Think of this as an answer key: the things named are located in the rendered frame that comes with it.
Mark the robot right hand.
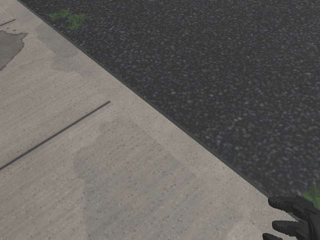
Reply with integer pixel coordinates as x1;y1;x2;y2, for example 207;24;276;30
262;195;320;240

